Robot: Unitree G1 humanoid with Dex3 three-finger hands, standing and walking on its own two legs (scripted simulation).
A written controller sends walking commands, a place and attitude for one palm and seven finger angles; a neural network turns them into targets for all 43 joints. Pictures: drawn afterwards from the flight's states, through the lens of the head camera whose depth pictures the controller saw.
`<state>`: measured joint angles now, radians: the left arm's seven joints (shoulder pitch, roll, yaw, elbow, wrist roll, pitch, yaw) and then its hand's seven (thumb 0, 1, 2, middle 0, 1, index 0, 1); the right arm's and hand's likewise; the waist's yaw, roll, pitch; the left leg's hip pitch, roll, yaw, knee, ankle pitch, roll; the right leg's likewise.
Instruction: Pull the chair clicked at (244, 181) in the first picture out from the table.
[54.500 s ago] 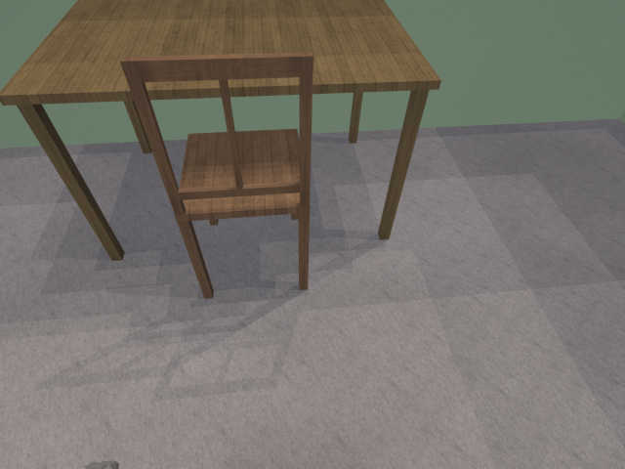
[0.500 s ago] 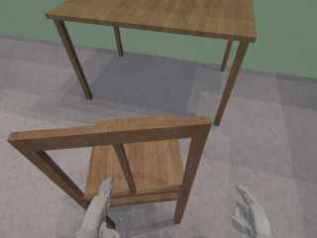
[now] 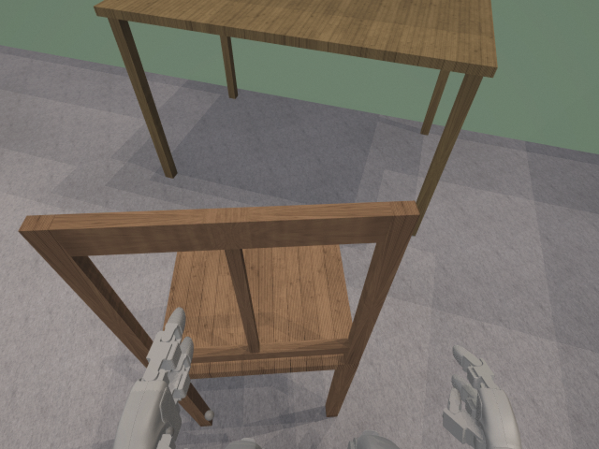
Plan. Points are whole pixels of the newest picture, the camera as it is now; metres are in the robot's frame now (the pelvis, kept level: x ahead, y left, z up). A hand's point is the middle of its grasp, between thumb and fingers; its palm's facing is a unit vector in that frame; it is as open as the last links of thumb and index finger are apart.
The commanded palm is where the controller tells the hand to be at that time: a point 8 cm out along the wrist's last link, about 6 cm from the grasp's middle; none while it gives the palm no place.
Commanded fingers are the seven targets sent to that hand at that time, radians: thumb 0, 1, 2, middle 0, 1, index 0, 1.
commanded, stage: draw the hand back to the body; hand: left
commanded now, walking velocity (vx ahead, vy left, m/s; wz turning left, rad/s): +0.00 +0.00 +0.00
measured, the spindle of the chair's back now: (246, 307) +0.31 +0.10 +0.00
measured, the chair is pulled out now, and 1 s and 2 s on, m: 0.61 0.61 0.61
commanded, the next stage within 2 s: step back with the hand held close in 1.42 s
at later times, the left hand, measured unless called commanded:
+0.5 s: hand (116, 389) +0.17 +0.18 +0.12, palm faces +0.19 -0.93 -0.31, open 16.4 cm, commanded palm +0.13 +0.23 +0.15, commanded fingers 0.00 -0.04 0.44 -0.07 -0.10 -0.07 -0.10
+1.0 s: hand (0, 283) +0.21 +0.25 +0.23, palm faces +0.44 -0.79 -0.43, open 10.0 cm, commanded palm +0.17 +0.30 +0.25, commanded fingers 0.00 0.86 0.88 -0.19 -0.29 -0.19 -0.29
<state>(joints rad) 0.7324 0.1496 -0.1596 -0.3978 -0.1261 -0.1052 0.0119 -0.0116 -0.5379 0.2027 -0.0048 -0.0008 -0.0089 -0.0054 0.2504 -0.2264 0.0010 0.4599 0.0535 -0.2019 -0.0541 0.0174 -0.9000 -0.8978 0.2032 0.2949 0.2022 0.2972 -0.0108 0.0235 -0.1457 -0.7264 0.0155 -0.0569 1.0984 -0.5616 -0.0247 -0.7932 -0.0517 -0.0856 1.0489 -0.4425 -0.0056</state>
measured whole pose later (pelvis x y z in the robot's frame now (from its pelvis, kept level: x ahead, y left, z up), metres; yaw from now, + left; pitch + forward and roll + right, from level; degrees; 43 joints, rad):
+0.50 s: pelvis +0.00 +0.00 +0.03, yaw +0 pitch +3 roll -1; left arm 0.73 0.29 0.05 -0.49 -0.07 -0.03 0.12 -0.01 -0.35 0.29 -0.03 -0.04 -0.04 -0.05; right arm 0.24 -0.22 0.01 0.51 0.06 -0.11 -0.11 0.02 -0.90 -0.90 0.20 0.29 0.20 0.30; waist 0.02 0.06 -0.08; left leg -0.47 0.02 -0.05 0.91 -0.49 -0.02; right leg -0.54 -0.04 -0.08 0.86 -0.38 0.00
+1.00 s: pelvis +0.03 +0.00 +0.07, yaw -1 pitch -3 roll -1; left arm 0.55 0.35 0.29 -0.48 -0.05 -0.06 0.17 0.01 0.51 0.72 -0.16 -0.22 -0.16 -0.23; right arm 0.16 -0.22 0.02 0.64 0.03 -0.15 -0.08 0.02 -0.90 -0.90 0.20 0.29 0.20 0.30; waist 0.07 0.07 0.02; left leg -0.12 0.03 -0.03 0.54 -0.36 -0.02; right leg -0.21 -0.03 -0.07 0.54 -0.27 0.00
